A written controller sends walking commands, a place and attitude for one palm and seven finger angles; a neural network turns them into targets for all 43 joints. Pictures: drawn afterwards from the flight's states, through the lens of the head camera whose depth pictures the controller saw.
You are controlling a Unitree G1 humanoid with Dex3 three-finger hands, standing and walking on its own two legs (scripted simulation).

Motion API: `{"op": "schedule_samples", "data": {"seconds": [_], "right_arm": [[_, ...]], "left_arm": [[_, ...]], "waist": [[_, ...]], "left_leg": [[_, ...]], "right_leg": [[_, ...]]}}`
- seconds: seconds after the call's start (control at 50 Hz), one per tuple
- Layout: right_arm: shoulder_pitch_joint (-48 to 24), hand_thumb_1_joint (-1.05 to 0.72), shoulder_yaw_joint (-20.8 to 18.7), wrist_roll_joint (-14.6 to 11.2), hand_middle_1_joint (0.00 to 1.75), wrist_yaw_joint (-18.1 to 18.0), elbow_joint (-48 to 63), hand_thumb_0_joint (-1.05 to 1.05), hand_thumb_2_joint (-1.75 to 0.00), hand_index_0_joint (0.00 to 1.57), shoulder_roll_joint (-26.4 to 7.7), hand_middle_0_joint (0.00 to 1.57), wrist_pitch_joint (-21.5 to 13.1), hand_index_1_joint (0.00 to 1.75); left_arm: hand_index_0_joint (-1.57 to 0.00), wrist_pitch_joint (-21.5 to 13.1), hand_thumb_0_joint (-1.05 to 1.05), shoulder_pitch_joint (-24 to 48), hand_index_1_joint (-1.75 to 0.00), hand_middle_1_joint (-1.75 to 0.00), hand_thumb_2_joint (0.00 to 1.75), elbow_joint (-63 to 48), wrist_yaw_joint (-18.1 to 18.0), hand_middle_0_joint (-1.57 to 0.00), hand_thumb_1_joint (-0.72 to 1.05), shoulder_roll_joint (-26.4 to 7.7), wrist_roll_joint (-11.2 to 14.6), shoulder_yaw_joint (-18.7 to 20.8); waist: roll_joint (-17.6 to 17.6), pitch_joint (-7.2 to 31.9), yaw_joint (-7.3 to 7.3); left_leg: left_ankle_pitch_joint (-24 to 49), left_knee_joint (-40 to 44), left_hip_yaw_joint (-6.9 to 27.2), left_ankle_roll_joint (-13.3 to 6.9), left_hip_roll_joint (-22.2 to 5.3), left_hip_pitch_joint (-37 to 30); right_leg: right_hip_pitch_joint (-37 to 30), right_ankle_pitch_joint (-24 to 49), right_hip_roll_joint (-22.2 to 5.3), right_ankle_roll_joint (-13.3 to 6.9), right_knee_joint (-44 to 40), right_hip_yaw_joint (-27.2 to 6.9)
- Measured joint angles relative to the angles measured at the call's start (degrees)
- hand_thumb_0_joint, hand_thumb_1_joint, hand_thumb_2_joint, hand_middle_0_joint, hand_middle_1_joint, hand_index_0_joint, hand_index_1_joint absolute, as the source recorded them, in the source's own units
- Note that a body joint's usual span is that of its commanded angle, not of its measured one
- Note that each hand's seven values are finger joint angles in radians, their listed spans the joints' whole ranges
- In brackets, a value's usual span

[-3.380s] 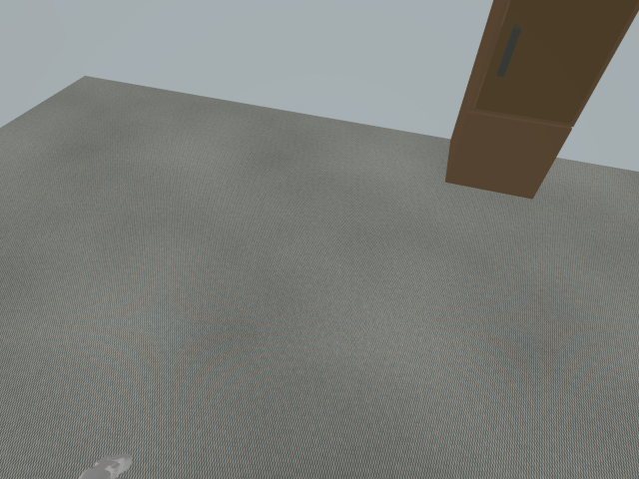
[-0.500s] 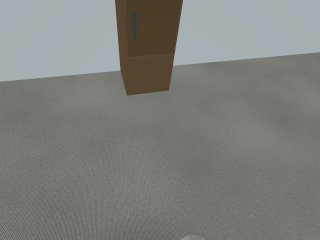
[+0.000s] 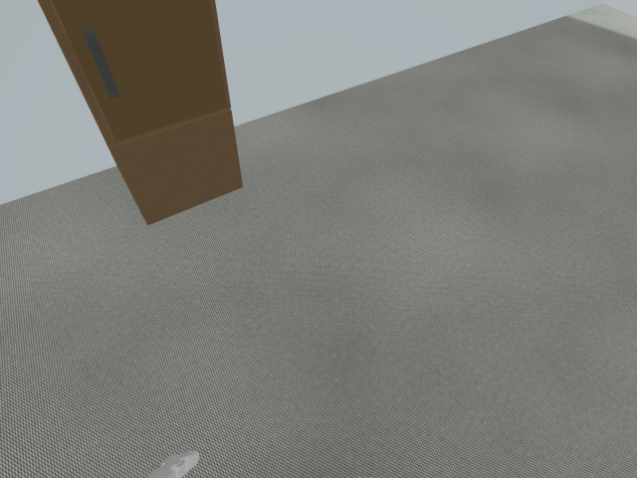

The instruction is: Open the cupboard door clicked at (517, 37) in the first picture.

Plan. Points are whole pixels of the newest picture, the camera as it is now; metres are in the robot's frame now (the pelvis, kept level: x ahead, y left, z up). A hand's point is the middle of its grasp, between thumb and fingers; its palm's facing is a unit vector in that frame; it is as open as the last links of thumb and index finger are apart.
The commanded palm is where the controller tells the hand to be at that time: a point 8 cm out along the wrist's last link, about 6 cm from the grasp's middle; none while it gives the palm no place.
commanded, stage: walk to a spot facing it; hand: left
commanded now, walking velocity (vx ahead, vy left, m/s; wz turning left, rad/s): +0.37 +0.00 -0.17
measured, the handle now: (100, 62) +1.06 +0.60 -0.07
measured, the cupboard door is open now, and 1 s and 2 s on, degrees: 0 0 0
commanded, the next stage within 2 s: turn to face it in 0.78 s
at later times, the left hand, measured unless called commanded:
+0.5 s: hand (171, 413) +0.23 +0.23 -0.17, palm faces -0.05 -0.99 -0.16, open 7.4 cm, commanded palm none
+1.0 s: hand (272, 222) +0.60 +0.10 -0.14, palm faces -0.27 -0.93 -0.26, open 7.3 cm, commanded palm none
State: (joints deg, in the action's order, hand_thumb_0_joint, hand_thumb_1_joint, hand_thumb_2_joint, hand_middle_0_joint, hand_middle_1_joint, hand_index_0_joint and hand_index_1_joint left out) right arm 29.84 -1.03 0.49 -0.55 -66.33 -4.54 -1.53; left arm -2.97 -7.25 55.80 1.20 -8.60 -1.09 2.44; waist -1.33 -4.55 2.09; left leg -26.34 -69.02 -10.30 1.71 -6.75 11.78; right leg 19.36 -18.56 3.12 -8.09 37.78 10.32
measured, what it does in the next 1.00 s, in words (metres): walks ahead, turning right: left foot, then right foot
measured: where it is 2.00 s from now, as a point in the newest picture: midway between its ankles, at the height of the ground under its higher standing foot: (342, 354)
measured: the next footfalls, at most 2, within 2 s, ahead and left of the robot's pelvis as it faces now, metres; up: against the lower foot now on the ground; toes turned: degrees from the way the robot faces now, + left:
left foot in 0.38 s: +0.35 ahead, +0.14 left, +0.00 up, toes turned +5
right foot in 0.86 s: +0.52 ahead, -0.16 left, +0.00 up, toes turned -26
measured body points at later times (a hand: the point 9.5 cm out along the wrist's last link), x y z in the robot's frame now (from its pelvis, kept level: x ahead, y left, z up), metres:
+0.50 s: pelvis +0.26 +0.05 +0.01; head +0.28 +0.06 +0.46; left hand +0.23 +0.28 -0.15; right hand +0.33 -0.19 -0.12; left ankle +0.31 +0.14 -0.72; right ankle +0.12 -0.05 -0.61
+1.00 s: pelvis +0.46 -0.06 +0.01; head +0.48 -0.09 +0.46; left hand +0.61 +0.15 -0.12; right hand +0.37 -0.27 -0.16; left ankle +0.41 +0.10 -0.62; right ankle +0.49 -0.14 -0.72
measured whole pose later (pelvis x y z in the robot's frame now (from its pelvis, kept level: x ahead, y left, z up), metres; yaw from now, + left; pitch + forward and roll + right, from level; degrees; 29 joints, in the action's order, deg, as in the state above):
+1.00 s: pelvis +0.46 -0.06 +0.01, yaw -18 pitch -1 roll +1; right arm 16.7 -2.8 0.9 -0.2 -62.0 -10.2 -0.5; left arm -3.5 -9.9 57.2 -0.2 -10.0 -1.1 3.2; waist 2.7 -5.2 1.1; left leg -23.5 -71.4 -5.0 2.4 -6.9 22.0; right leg 19.2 -13.8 -0.7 -4.6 33.8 9.1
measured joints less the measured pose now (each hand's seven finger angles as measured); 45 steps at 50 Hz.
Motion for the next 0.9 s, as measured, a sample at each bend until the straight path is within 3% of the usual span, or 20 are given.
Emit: {"op": "schedule_samples", "data": {"seconds": [0.06,0.16,0.24,0.34,0.38,0.42,0.46,0.52,0.66,0.72,0.8,0.86,0.9], "right_arm": [[-5.3,-0.91,-0.9,0.5,0.30,0.0,2.7,0.01,-0.90,0.20,-0.9,0.20,0.3,0.30],[-14.6,-0.94,-2.4,1.2,0.30,-0.3,8.4,0.02,-0.90,0.20,-4.5,0.20,0.3,0.30],[-19.4,-0.95,-2.7,1.1,0.30,1.1,10.3,0.02,-0.90,0.20,-7.1,0.20,-0.3,0.30],[-23.1,-0.94,-1.8,1.2,0.30,2.1,10.7,0.01,-0.90,0.19,-7.3,0.20,-0.7,0.30],[-24.0,-0.93,-1.4,1.5,0.30,1.9,10.8,0.01,-0.90,0.19,-6.7,0.20,-1.6,0.30],[-24.4,-0.92,-0.9,2.0,0.30,1.7,11.0,0.01,-0.90,0.20,-5.6,0.20,-2.6,0.30],[-23.3,-0.92,-0.6,1.6,0.30,1.4,11.0,0.01,-0.90,0.20,-4.8,0.20,-3.1,0.30],[-19.9,-0.92,-0.6,1.4,0.30,0.5,9.7,0.00,-0.90,0.20,-3.7,0.20,-3.5,0.30],[-12.5,-0.95,-2.2,1.0,0.30,-0.1,5.3,-0.01,-0.90,0.20,-5.2,0.20,-2.5,0.30],[-10.4,-0.94,-2.3,1.1,0.30,0.1,4.3,0.00,-0.90,0.20,-5.4,0.20,-2.0,0.30],[-8.7,-0.92,-2.4,1.4,0.30,0.4,3.9,0.00,-0.90,0.20,-5.4,0.20,-1.6,0.30],[-7.2,-0.92,-2.3,1.2,0.30,0.7,3.5,0.00,-0.90,0.20,-5.3,0.20,-1.0,0.30],[-8.3,-0.92,-2.1,0.7,0.30,0.9,3.1,0.01,-0.90,0.20,-5.4,0.20,0.1,0.30]], "left_arm": [[-0.20,-1.2,-0.03,-2.8,-0.30,-0.30,0.90,0.8,-1.8,-0.21,0.94,-1.3,1.0,1.6],[-0.20,-1.2,-0.03,-7.0,-0.30,-0.30,0.90,3.9,-2.0,-0.20,0.95,-2.8,-0.1,1.1],[-0.20,-1.6,-0.01,-9.8,-0.30,-0.30,0.90,5.0,-1.6,-0.20,0.93,-2.3,-0.1,0.6],[-0.20,-1.6,0.00,-13.3,-0.30,-0.30,0.90,5.8,-1.7,-0.20,0.92,-1.8,-0.1,0.1],[-0.20,-1.3,0.00,-14.9,-0.30,-0.30,0.90,6.8,-1.7,-0.20,0.91,-1.7,0.0,0.0],[-0.20,-0.3,0.00,-15.2,-0.30,-0.30,0.90,7.9,-1.5,-0.20,0.91,-1.6,0.6,0.1],[-0.20,0.5,0.00,-15.0,-0.30,-0.30,0.90,8.7,-1.2,-0.20,0.91,-1.4,0.8,0.1],[-0.20,1.5,0.01,-12.9,-0.30,-0.30,0.90,8.1,-0.7,-0.20,0.91,-1.4,0.2,0.6],[-0.19,3.3,0.01,-7.5,-0.30,-0.29,0.90,2.9,-0.2,-0.20,0.93,-1.4,-0.8,2.1],[-0.19,3.7,0.01,-5.8,-0.30,-0.29,0.90,1.9,0.5,-0.20,0.93,-1.9,-0.8,2.4],[-0.19,3.5,0.01,-4.0,-0.30,-0.29,0.90,1.3,0.8,-0.20,0.93,-2.4,-0.8,2.4],[-0.19,2.0,0.01,-3.3,-0.30,-0.29,0.90,0.6,0.9,-0.20,0.92,-3.1,-0.9,2.3],[-0.19,0.3,0.01,-2.4,-0.30,-0.29,0.90,0.3,0.4,-0.20,0.92,-2.9,-0.7,2.2]], "waist": [[0.3,1.5,-0.63],[2.6,3.3,-0.18],[3.6,3.2,-1.49],[2.4,1.9,-4.17],[1.1,1.2,-4.60],[-0.5,0.1,-4.60],[-0.8,0.0,-4.25],[-0.8,0.3,-3.54],[-0.7,2.3,-3.79],[0.2,2.1,-3.08],[1.6,0.9,-1.40],[2.9,0.1,-0.89],[3.8,-0.9,-1.40]], "left_leg": [[4.9,-6.5,5.3,0.3,-1.1,10.9],[10.4,5.9,6.8,1.5,-3.7,21.3],[16.4,18.3,5.8,1.6,-3.6,22.6],[16.9,30.7,2.7,0.0,-0.3,18.0],[18.6,34.7,1.2,-2.1,1.9,14.2],[15.0,31.5,-0.2,-4.0,2.3,12.8],[11.4,31.6,-1.4,-4.3,2.1,9.4],[10.9,36.3,-2.5,-3.3,2.2,3.3],[9.9,45.3,-5.5,-2.2,2.7,-6.4],[8.5,47.1,-7.0,-1.0,2.4,-9.7],[4.6,46.2,-9.6,1.5,1.0,-13.3],[-1.1,37.2,-10.4,3.2,-2.5,-12.9],[-3.4,19.2,-4.3,2.1,-3.5,-5.9]], "right_leg": [[-5.6,0.1,1.0,1.7,-5.6,-1.6],[-12.0,0.1,0.9,1.9,-12.5,-4.4],[-16.1,-1.9,0.4,3.3,-15.0,-5.8],[-21.1,-6.6,-0.3,5.1,-15.2,-6.9],[-20.8,-10.0,-1.4,5.7,-9.3,-7.6],[-14.4,-9.0,-2.6,5.9,8.7,-9.0],[-6.9,-7.9,-2.8,5.8,26.3,-9.9],[2.3,-2.8,-4.9,6.4,35.8,-9.2],[14.4,7.0,-10.2,8.5,25.2,-8.1],[14.1,9.0,-11.0,9.0,15.3,-6.2],[10.9,7.8,-9.7,8.3,4.3,-3.9],[6.2,7.4,-6.9,5.9,-1.8,-2.0],[6.9,5.4,-5.4,3.6,2.0,-1.9]]}}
